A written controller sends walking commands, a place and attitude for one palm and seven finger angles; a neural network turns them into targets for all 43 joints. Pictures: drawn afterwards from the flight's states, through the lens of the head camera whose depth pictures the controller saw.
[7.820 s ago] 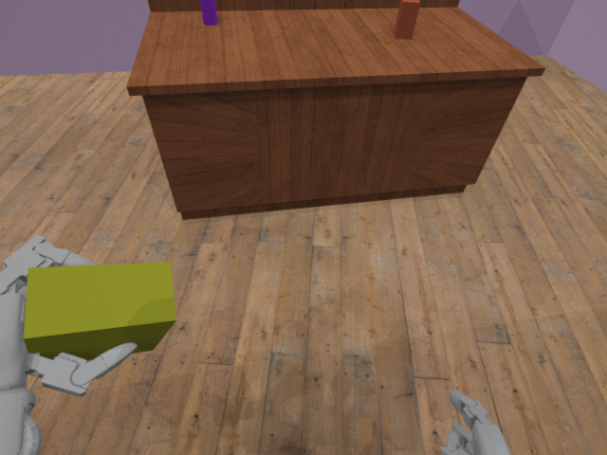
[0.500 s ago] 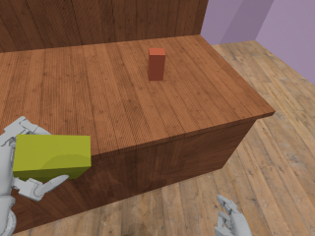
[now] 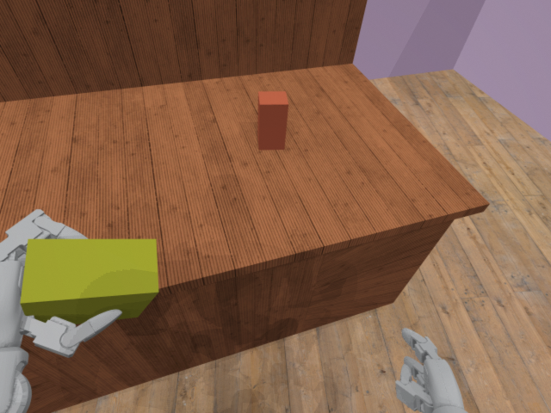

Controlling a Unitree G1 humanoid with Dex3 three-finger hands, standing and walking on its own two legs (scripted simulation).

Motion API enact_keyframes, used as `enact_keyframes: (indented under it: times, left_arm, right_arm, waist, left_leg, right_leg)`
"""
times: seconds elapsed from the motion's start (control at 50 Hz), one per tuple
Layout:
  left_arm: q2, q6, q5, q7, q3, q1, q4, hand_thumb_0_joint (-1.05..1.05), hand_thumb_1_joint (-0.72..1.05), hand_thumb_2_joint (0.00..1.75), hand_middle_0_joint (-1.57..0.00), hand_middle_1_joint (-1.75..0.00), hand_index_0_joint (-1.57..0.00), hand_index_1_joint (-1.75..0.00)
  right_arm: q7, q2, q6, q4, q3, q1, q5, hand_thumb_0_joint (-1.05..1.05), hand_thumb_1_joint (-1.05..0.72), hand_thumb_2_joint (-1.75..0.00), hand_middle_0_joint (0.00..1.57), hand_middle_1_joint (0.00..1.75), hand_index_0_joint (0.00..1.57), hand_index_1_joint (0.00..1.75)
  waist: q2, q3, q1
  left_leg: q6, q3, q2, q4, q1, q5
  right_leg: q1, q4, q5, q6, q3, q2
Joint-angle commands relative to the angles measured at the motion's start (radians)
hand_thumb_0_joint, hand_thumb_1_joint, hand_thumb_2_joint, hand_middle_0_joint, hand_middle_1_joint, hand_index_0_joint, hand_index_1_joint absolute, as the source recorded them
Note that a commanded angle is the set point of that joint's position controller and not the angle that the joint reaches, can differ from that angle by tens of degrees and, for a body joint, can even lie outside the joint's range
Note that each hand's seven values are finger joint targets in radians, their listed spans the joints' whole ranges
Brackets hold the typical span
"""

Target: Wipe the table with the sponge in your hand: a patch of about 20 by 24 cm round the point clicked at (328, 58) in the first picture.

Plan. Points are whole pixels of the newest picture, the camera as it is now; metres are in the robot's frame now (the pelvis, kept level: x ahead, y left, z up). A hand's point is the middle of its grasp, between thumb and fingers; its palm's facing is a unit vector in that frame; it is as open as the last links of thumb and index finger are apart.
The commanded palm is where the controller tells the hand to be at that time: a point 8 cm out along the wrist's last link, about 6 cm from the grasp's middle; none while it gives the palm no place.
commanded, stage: come to a stop and stand still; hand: left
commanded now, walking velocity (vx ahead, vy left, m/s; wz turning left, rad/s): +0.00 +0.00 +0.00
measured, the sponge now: (110, 283) +0.22 +0.22 +0.12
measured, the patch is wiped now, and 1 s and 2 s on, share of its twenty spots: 0.00 0.00 0.00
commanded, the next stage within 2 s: look again from close up in 0.10 s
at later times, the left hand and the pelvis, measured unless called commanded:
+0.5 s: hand (65, 292) +0.20 +0.25 +0.14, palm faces +0.37 -0.86 -0.36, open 10.3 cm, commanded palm +0.15 +0.28 +0.17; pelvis -0.01 +0.00 +0.00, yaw +1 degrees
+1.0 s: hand (80, 260) +0.24 +0.25 +0.14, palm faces +0.37 -0.85 -0.38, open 10.2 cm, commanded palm +0.18 +0.29 +0.17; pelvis +0.02 +0.01 -0.02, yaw +0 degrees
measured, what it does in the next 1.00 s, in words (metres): stands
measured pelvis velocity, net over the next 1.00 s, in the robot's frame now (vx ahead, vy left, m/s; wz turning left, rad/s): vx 0.02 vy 0.01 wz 0.00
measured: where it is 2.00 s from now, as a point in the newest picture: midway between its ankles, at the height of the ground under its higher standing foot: outside the picture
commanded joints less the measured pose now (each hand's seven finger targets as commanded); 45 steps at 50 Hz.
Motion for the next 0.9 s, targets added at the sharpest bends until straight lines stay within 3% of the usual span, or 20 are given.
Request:
enact_keyframes:
  times: [0.0,0.06,0.1,0.16,0.18,0.26,0.28,0.32,0.36,0.38,0.56,0.7,0.76,0.78,0.86,0.88]
  left_arm:
    - [0.166,-0.082,-0.012,0.025,0.108,-0.116,-0.271,0.0,0.1,1.3,-1.2,-1.6,-1.2,-1.6]
    - [0.194,-0.082,-0.011,0.03,0.129,-0.104,-0.287,0.0,0.1,1.3,-1.2,-1.6,-1.2,-1.6]
    - [0.173,-0.083,-0.012,0.031,0.113,-0.107,-0.281,0.0,0.1,1.3,-1.2,-1.6,-1.2,-1.6]
    - [0.18,-0.074,-0.016,0.031,0.133,-0.049,-0.234,0.0,0.1,1.3,-1.2,-1.6,-1.2,-1.6]
    - [0.155,-0.072,-0.017,0.029,0.112,-0.054,-0.224,0.0,0.1,1.3,-1.2,-1.6,-1.2,-1.6]
    - [0.174,-0.071,-0.017,0.029,0.129,-0.048,-0.203,0.0,0.1,1.3,-1.2,-1.6,-1.2,-1.6]
    - [0.148,-0.073,-0.016,0.026,0.101,-0.069,-0.219,0.0,0.1,1.3,-1.2,-1.6,-1.2,-1.6]
    - [0.161,-0.075,-0.015,0.027,0.109,-0.083,-0.231,0.0,0.1,1.3,-1.2,-1.6,-1.2,-1.6]
    - [0.185,-0.077,-0.012,0.029,0.126,-0.09,-0.257,0.0,0.1,1.3,-1.2,-1.6,-1.2,-1.6]
    - [0.162,-0.079,-0.012,0.028,0.105,-0.096,-0.258,0.0,0.1,1.3,-1.2,-1.6,-1.2,-1.6]
    - [0.172,-0.08,-0.008,0.033,0.116,-0.089,-0.26,0.0,0.1,1.3,-1.2,-1.6,-1.2,-1.6]
    - [0.146,-0.087,0.003,0.032,0.094,-0.104,-0.235,0.0,0.1,1.3,-1.2,-1.6,-1.2,-1.6]
    - [0.171,-0.091,0.008,0.034,0.111,-0.123,-0.263,0.0,0.1,1.3,-1.2,-1.6,-1.2,-1.6]
    - [0.153,-0.094,0.009,0.034,0.098,-0.133,-0.267,0.0,0.1,1.3,-1.2,-1.6,-1.2,-1.6]
    - [0.184,-0.1,0.009,0.039,0.127,-0.118,-0.275,0.0,0.1,1.3,-1.2,-1.6,-1.2,-1.6]
    - [0.169,-0.104,0.007,0.039,0.117,-0.112,-0.272,0.0,0.1,1.3,-1.2,-1.6,-1.2,-1.6]
  right_arm:
    - [-0.009,-0.11,-0.047,-0.155,-0.046,-0.082,0.0,0.0,-0.9,-0.9,0.2,0.3,0.2,0.3]
    - [-0.01,-0.118,-0.051,-0.149,-0.049,-0.092,0.0,0.0,-0.9,-0.9,0.2,0.3,0.2,0.3]
    - [-0.01,-0.112,-0.052,-0.149,-0.049,-0.081,0.002,0.0,-0.9,-0.9,0.2,0.3,0.2,0.3]
    - [-0.009,-0.117,-0.051,-0.145,-0.051,-0.087,0.003,0.0,-0.9,-0.9,0.2,0.3,0.2,0.3]
    - [-0.009,-0.109,-0.047,-0.145,-0.048,-0.082,0.004,0.0,-0.9,-0.9,0.2,0.3,0.2,0.3]
    - [-0.01,-0.116,-0.043,-0.14,-0.051,-0.091,0.005,0.0,-0.9,-0.9,0.2,0.3,0.2,0.3]
    - [-0.01,-0.11,-0.041,-0.141,-0.049,-0.084,0.007,0.0,-0.9,-0.9,0.2,0.3,0.2,0.3]
    - [-0.012,-0.113,-0.04,-0.142,-0.05,-0.08,0.005,0.0,-0.9,-0.9,0.2,0.3,0.2,0.3]
    - [-0.013,-0.118,-0.045,-0.142,-0.051,-0.094,0.005,0.0,-0.9,-0.9,0.2,0.3,0.2,0.3]
    - [-0.013,-0.111,-0.046,-0.143,-0.048,-0.085,0.006,0.0,-0.9,-0.9,0.2,0.3,0.2,0.3]
    - [-0.011,-0.12,-0.053,-0.139,-0.053,-0.087,0.007,0.0,-0.9,-0.9,0.2,0.3,0.2,0.3]
    - [-0.003,-0.129,-0.053,-0.139,-0.063,-0.081,-0.004,0.0,-0.9,-0.9,0.2,0.3,0.2,0.3]
    - [-0.002,-0.137,-0.057,-0.137,-0.065,-0.089,-0.007,0.0,-0.9,-0.9,0.2,0.3,0.2,0.3]
    - [-0.001,-0.134,-0.058,-0.136,-0.063,-0.079,-0.005,0.0,-0.9,-0.9,0.2,0.3,0.2,0.3]
    - [0.002,-0.138,-0.064,-0.137,-0.065,-0.077,-0.002,0.0,-0.9,-0.9,0.2,0.3,0.2,0.3]
    - [0.004,-0.132,-0.064,-0.136,-0.063,-0.071,-0.001,0.0,-0.9,-0.9,0.2,0.3,0.2,0.3]
  waist:
    - [0.073,-0.164,0.0]
    - [0.101,-0.181,0.002]
    - [0.095,-0.181,0.001]
    - [0.051,-0.165,0.005]
    - [0.042,-0.158,0.003]
    - [0.052,-0.126,0.001]
    - [0.06,-0.13,-0.003]
    - [0.049,-0.129,-0.003]
    - [0.081,-0.141,-0.002]
    - [0.084,-0.14,-0.003]
    - [0.095,-0.125,-0.004]
    - [0.07,-0.093,-0.015]
    - [0.105,-0.084,-0.019]
    - [0.119,-0.082,-0.019]
    - [0.1,-0.098,-0.015]
    - [0.095,-0.102,-0.015]
  left_leg:
    - [-0.026,-0.013,0.028,-0.05,0.083,0.144]
    - [-0.023,-0.015,0.033,-0.043,0.1,0.165]
    - [-0.025,-0.019,0.033,-0.044,0.099,0.176]
    - [-0.024,-0.017,0.031,-0.04,0.086,0.158]
    - [-0.024,-0.018,0.032,-0.042,0.077,0.145]
    - [-0.026,-0.022,0.03,-0.068,0.055,0.054]
    - [-0.024,-0.024,0.033,-0.072,0.046,0.033]
    - [-0.025,-0.025,0.029,-0.075,0.042,0.029]
    - [-0.022,-0.029,0.034,-0.08,0.05,0.027]
    - [-0.021,-0.036,0.036,-0.086,0.038,0.021]
    - [-0.022,-0.045,0.044,-0.096,0.035,-0.02]
    - [0.008,-0.06,0.057,-0.064,-0.06,-0.314]
    - [0.023,-0.081,0.076,-0.061,-0.061,-0.35]
    - [0.032,-0.103,0.087,-0.068,-0.088,-0.359]
    - [0.046,-0.096,0.083,-0.001,-0.098,-0.211]
    - [0.047,-0.09,0.079,0.028,-0.1,-0.161]
  right_leg:
    - [0.042,-0.029,0.166,-0.001,0.002,-0.018]
    - [0.043,-0.021,0.171,0.0,0.0,-0.016]
    - [0.049,-0.02,0.168,0.0,0.0,-0.018]
    - [0.039,-0.035,0.16,0.001,0.002,-0.021]
    - [0.042,-0.035,0.151,0.0,0.002,-0.027]
    - [0.015,-0.054,0.085,0.0,0.002,-0.02]
    - [0.027,-0.048,0.075,-0.001,0.003,-0.024]
    - [0.027,-0.051,0.08,0.0,0.004,-0.02]
    - [0.029,-0.038,0.073,0.0,0.002,-0.015]
    - [0.043,-0.029,0.069,-0.001,-0.002,-0.017]
    - [0.025,-0.026,0.047,-0.001,0.001,-0.013]
    - [-0.024,0.008,-0.183,-0.035,0.044,-0.043]
    - [-0.059,0.063,-0.191,-0.043,0.048,-0.036]
    - [-0.038,0.099,-0.175,-0.043,0.033,-0.038]
    - [-0.007,0.169,-0.054,-0.049,0.038,-0.061]
    - [-0.001,0.177,-0.029,-0.054,0.046,-0.075]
